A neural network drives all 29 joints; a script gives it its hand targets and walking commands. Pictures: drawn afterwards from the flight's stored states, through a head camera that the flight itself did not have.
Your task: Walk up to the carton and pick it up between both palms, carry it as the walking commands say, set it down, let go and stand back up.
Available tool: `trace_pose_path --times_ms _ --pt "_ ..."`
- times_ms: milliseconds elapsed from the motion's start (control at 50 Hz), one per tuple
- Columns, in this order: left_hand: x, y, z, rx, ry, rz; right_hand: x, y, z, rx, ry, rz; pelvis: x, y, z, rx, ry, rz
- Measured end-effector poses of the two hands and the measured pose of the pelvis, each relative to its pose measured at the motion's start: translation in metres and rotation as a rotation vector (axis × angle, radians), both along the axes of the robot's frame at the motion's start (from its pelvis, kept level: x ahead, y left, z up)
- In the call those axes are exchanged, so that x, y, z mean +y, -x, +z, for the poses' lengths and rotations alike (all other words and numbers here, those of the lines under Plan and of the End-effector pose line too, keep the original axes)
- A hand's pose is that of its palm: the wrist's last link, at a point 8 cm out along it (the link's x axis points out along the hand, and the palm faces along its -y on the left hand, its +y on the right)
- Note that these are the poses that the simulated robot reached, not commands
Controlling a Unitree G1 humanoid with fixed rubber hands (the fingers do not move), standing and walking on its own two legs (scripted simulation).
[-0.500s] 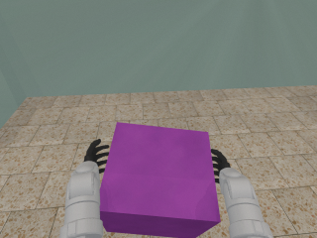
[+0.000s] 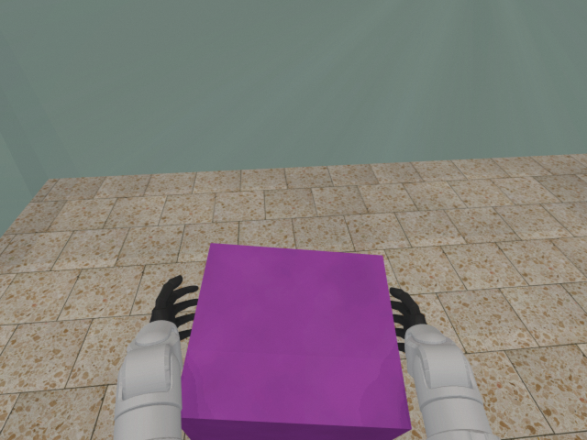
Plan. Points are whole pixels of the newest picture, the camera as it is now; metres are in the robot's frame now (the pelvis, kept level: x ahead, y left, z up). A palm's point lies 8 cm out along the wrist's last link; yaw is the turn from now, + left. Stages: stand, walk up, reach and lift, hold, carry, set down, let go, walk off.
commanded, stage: set down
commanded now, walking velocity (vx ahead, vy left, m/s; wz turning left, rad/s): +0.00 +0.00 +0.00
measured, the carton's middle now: (289, 353) +0.29 +0.03 -0.05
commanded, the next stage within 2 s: none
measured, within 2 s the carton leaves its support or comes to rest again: neither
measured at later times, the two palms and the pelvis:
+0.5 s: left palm (183, 341) +0.28 +0.19 -0.01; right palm (412, 348) +0.30 -0.16 -0.03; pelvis -0.01 -0.02 -0.01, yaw +1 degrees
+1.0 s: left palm (198, 357) +0.31 +0.19 -0.10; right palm (398, 360) +0.32 -0.16 -0.11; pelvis -0.04 +0.00 -0.05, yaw +1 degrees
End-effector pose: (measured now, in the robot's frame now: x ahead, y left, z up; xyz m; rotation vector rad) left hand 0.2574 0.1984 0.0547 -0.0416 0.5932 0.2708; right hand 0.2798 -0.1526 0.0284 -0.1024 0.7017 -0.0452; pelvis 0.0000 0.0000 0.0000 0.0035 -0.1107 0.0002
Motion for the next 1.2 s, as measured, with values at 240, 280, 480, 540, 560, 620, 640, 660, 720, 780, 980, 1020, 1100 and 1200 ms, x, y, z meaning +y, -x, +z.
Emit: trace_pose_path --times_ms 240,280,480,540,560,620,640,660,720,780,980,1020,1100,1200 --pt "-0.011 -0.010 -0.024 0.043 0.010 -0.007 -0.011 -0.004 -0.023 0.040 -0.015 -0.031 -0.012 0.004 -0.003 0.046 -0.006 0.018" --pt "-0.012 -0.012 -0.031 0.054 0.009 -0.012 -0.013 -0.004 -0.029 0.048 -0.015 -0.034 -0.013 0.005 -0.005 0.066 -0.005 0.017" --pt "-0.007 -0.021 -0.062 0.069 0.017 -0.025 -0.011 -0.014 -0.054 0.056 -0.025 -0.026 -0.017 0.009 -0.012 0.178 0.000 0.018" --pt "-0.006 -0.025 -0.068 0.072 0.020 -0.030 -0.010 -0.019 -0.060 0.056 -0.027 -0.031 -0.016 0.011 -0.015 0.209 0.002 0.021" --pt "-0.006 -0.027 -0.070 0.073 0.019 -0.032 -0.010 -0.020 -0.062 0.056 -0.030 -0.034 -0.015 0.011 -0.016 0.218 0.003 0.021" --pt "-0.006 -0.031 -0.076 0.078 0.021 -0.037 -0.011 -0.024 -0.068 0.056 -0.030 -0.038 -0.013 0.013 -0.019 0.248 0.005 0.022" --pt "-0.006 -0.032 -0.079 0.081 0.022 -0.040 -0.011 -0.025 -0.070 0.057 -0.031 -0.041 -0.012 0.014 -0.020 0.258 0.005 0.022" --pt "-0.006 -0.034 -0.082 0.084 0.025 -0.041 -0.011 -0.026 -0.073 0.059 -0.030 -0.043 -0.012 0.015 -0.021 0.268 0.005 0.021" --pt "-0.006 -0.037 -0.094 0.094 0.031 -0.041 -0.012 -0.029 -0.082 0.064 -0.033 -0.051 -0.010 0.017 -0.025 0.304 0.005 0.017" --pt "-0.006 -0.039 -0.106 0.104 0.030 -0.041 -0.012 -0.032 -0.093 0.067 -0.034 -0.055 -0.008 0.020 -0.029 0.347 0.007 0.016" --pt "-0.007 -0.048 -0.152 0.112 0.032 -0.026 -0.012 -0.042 -0.137 0.063 -0.043 -0.059 -0.003 0.033 -0.051 0.504 0.010 0.012" --pt "-0.006 -0.049 -0.160 0.108 0.030 -0.021 -0.011 -0.046 -0.146 0.058 -0.047 -0.057 -0.002 0.037 -0.057 0.535 0.011 0.012" --pt "-0.004 -0.053 -0.176 0.101 0.027 -0.014 -0.009 -0.051 -0.163 0.050 -0.052 -0.055 -0.002 0.042 -0.070 0.594 0.011 0.012" --pt "-0.001 -0.057 -0.192 0.092 0.026 -0.008 -0.006 -0.055 -0.182 0.041 -0.060 -0.053 -0.002 0.049 -0.087 0.653 0.013 0.013"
